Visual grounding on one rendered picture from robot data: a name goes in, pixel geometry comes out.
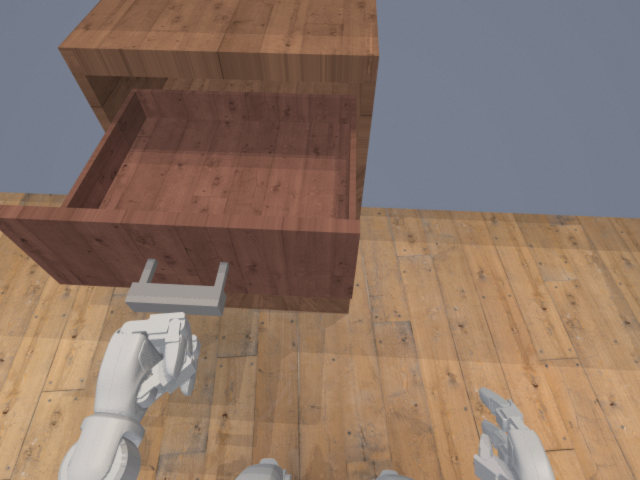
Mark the handle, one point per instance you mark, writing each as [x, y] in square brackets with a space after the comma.
[171, 298]

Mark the left robot hand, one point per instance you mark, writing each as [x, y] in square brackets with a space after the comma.
[162, 345]

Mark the right robot hand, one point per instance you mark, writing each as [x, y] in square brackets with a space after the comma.
[521, 453]

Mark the drawer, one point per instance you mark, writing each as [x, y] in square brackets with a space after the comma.
[263, 181]

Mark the left robot forearm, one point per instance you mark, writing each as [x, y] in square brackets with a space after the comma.
[106, 450]

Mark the left robot shin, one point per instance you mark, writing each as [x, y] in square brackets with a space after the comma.
[268, 461]

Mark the cabinet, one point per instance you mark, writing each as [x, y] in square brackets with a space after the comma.
[269, 46]

